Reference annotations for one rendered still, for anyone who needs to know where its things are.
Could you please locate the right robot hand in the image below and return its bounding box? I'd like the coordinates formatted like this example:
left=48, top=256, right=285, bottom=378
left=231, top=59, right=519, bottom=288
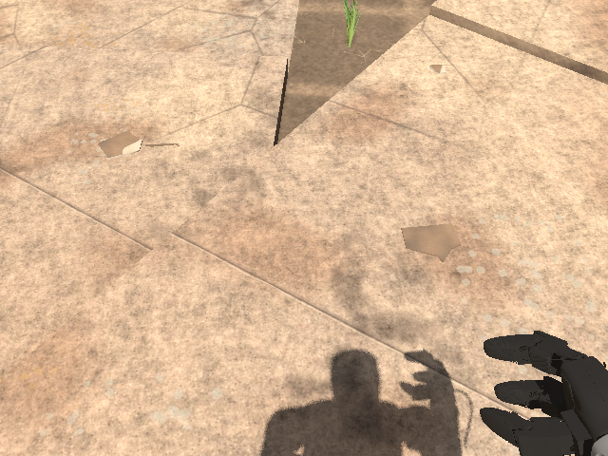
left=480, top=331, right=608, bottom=456

